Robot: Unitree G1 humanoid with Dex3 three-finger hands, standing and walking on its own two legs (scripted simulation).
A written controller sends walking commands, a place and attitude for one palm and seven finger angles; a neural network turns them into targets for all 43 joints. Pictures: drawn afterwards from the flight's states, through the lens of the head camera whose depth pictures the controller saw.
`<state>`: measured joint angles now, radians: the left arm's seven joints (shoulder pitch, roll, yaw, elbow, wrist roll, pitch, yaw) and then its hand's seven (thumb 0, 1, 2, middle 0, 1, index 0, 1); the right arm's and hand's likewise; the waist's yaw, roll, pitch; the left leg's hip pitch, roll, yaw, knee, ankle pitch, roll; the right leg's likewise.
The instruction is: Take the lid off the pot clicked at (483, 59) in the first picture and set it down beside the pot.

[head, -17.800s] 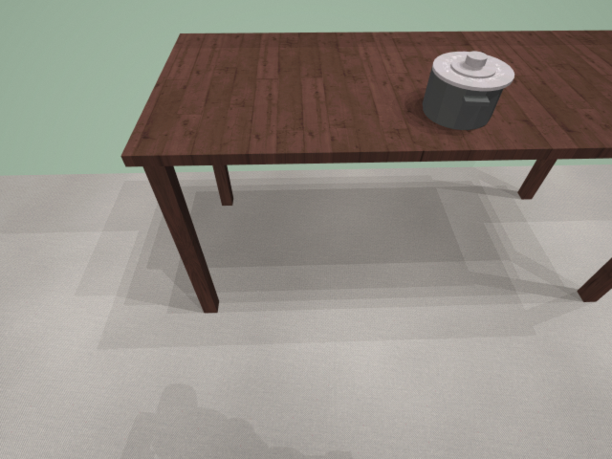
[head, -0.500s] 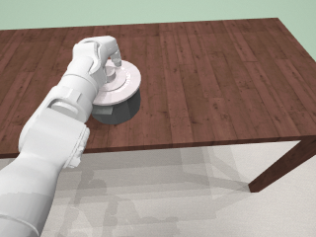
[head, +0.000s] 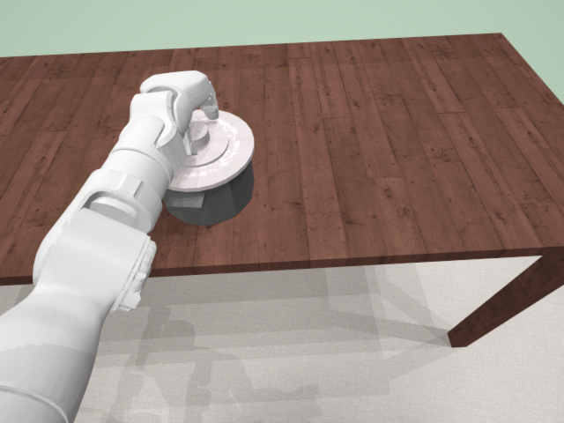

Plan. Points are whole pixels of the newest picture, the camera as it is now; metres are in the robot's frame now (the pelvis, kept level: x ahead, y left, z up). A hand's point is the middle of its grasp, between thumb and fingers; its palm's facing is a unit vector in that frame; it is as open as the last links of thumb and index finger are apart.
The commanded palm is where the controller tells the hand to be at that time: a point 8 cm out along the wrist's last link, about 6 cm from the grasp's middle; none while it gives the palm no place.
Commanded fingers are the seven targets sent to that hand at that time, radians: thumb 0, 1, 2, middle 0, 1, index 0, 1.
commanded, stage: raise the hand to come down again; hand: left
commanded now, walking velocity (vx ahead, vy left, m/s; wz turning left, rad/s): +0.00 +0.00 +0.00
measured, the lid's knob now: (194, 134) +0.52 +0.09 +0.12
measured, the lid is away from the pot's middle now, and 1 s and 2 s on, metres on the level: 0.01 0.01 0.01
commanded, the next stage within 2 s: move the open hand above the knob in 1.02 s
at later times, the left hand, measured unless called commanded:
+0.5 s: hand (179, 124) +0.49 +0.10 +0.16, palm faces -0.30 -0.03 -0.95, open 10.5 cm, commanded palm +0.49 +0.10 +0.22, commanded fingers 0.00 -0.19 1.13 -0.65 -0.38 -0.65 -0.38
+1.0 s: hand (181, 113) +0.50 +0.09 +0.17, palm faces -0.30 -0.02 -0.95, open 10.4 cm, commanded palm +0.50 +0.10 +0.23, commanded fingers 0.00 -0.20 1.16 -0.70 -0.28 -0.70 -0.28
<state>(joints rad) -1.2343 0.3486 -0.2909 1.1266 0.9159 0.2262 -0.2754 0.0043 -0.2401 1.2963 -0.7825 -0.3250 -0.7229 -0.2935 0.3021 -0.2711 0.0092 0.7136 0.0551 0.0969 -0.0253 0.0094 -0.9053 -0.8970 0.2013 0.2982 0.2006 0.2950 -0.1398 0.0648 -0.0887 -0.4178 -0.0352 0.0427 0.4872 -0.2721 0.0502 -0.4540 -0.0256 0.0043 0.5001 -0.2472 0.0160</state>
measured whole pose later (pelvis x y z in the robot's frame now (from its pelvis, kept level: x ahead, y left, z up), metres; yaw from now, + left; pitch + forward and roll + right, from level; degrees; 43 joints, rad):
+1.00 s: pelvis +0.00 +0.00 +0.00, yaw +0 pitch +9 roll +0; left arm -1.26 0.36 -0.29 1.07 0.92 0.23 -0.35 0.00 -0.19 1.16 -0.70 -0.30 -0.70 -0.31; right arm 0.30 -0.28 0.01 0.71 0.05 0.09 -0.02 0.01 -0.91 -0.90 0.20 0.30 0.20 0.29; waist -0.13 0.07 -0.07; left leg -0.36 -0.04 0.04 0.44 -0.25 0.05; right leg -0.40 -0.03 0.00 0.47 -0.23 0.02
